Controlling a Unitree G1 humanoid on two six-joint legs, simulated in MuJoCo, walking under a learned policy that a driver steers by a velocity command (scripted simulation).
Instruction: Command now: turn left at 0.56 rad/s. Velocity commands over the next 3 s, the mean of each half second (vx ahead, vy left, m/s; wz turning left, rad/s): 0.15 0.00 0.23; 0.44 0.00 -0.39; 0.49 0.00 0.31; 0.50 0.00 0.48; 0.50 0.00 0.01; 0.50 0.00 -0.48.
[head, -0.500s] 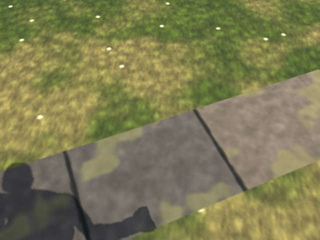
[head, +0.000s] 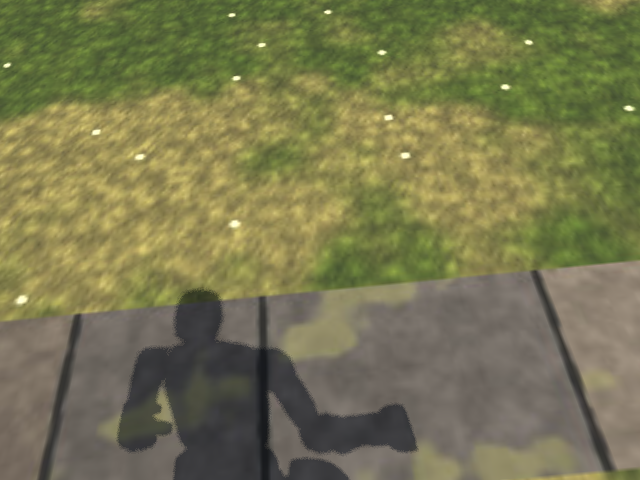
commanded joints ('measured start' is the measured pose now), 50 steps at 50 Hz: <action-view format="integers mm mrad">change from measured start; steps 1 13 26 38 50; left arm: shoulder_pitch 14 -94 -41 -28 46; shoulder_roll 190 174 115 142 161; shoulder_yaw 54 45 43 47 31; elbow -52 -65 12 -75 -31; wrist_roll -3 -26 -41 -46 -16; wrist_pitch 3 -26 -43 -47 -95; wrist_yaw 8 -40 -61 -111 -68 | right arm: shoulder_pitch -92 162 92 119 82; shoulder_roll -16 -125 -65 -150 -40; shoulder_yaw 11 -17 4 -26 29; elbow -124 -89 14 97 49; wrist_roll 0 -32 -33 4 -17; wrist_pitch -15 -57 -152 -116 -144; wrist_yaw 13 23 6 0 18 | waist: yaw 40 -122 -50 16 -36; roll -214 149 47 66 -97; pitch -72 -158 45 -25 -32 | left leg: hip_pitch -76 635 572 635 -79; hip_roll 45 412 301 306 189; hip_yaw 44 -431 18 264 27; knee -127 -855 -1019 -648 -11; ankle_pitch -23 52 164 951 197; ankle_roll -19 433 279 201 68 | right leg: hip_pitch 215 -527 -566 -170 57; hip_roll -242 -47 -38 76 -139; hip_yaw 155 59 170 -78 237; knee -108 682 443 173 -273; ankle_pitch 351 -394 208 23 344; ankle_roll -202 57 59 -105 -257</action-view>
